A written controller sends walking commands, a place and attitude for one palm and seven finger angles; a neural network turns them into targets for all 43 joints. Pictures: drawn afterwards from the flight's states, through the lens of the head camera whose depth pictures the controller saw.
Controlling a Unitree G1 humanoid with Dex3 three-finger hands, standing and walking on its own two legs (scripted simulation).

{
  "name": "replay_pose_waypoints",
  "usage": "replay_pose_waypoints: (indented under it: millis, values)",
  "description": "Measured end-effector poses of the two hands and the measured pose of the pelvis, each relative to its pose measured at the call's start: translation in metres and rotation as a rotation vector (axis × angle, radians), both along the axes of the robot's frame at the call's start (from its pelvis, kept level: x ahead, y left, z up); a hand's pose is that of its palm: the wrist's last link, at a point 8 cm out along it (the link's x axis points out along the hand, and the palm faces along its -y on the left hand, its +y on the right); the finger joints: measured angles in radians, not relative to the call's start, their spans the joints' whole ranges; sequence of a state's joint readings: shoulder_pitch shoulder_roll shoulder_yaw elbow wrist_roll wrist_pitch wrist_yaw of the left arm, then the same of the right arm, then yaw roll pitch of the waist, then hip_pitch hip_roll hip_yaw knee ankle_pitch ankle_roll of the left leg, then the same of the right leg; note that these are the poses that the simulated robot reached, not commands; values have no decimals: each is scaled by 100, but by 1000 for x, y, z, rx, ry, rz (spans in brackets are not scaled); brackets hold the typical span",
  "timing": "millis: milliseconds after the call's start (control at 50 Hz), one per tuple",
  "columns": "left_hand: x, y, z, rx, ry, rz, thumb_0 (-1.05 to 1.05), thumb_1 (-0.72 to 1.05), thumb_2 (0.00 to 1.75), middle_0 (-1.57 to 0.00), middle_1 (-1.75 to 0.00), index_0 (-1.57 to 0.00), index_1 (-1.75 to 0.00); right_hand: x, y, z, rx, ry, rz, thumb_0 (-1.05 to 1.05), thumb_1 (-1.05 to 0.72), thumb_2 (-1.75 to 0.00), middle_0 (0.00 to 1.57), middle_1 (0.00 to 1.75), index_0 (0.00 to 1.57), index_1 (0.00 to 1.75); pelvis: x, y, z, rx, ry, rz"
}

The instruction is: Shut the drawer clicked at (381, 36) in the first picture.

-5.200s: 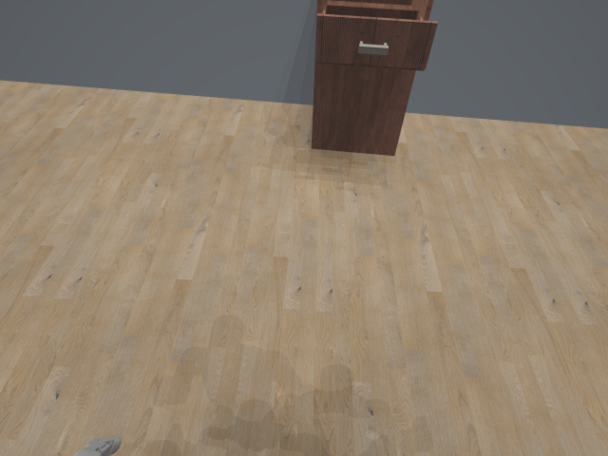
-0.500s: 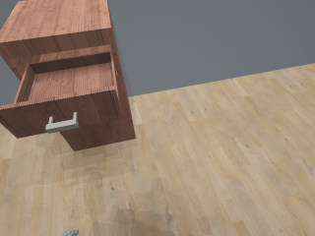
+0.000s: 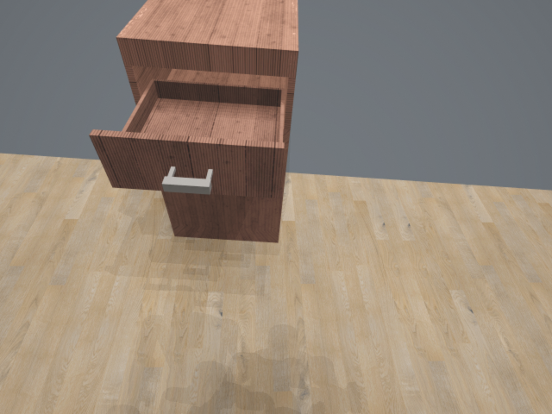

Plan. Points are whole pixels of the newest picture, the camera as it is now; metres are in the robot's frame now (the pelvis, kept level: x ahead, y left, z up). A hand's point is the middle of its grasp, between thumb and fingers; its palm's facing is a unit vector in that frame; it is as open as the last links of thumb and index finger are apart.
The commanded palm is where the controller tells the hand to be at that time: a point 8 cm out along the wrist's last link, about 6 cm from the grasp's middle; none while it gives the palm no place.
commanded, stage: take the last steps up to it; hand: left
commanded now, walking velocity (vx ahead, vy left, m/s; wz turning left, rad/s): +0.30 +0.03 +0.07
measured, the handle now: (189, 178) +0.58 +0.26 -0.06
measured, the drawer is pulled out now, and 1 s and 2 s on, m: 0.30 0.30 0.30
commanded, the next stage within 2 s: come to a stop and stand still in 0.84 s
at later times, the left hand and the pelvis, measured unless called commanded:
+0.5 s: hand (198, 373) +0.21 +0.15 -0.16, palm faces +0.04 -0.98 -0.19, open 7.4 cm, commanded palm none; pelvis +0.11 -0.02 -0.01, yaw +2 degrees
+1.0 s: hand (167, 371) +0.21 +0.21 -0.17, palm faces +0.09 -0.98 -0.15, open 7.4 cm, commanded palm none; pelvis +0.24 +0.04 +0.01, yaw +1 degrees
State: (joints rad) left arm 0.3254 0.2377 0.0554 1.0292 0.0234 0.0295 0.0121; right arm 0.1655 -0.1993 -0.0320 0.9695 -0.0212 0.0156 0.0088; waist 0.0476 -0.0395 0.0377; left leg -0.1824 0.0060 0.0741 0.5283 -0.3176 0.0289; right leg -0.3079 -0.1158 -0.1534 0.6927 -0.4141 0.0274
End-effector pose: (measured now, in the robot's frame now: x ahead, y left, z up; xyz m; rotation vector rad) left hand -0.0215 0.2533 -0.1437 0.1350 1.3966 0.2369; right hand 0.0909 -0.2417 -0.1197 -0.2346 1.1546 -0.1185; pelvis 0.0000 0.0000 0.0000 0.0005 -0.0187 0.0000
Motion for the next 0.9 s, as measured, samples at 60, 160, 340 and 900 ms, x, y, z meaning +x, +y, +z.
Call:
replay_pose_waypoints:
  millis: [60,160,340,900]
  values:
    - [-2,8,4,-13,35,-3,0,91,90,-20,-30,-20,-30,-13,14,4,5,18,-14,0,-91,-90,20,30,20,30,7,7,7,-13,-6,10]
    - [27,10,11,-28,-12,-13,1,91,90,-20,-30,-20,-30,-49,24,2,14,134,-59,0,-92,-90,20,30,20,30,22,13,14,-13,-9,25]
    - [137,-18,15,-35,-131,-96,0,91,90,-20,-30,-20,-30,-98,25,-14,68,350,-173,0,-91,-90,20,30,20,30,67,1,8,10,-10,17]
    - [182,-6,-11,-88,70,61,0,91,90,-20,-30,-20,-30,213,40,-3,8,-7,14,0,-92,-90,20,30,20,30,220,29,-1,-19,-8,39]
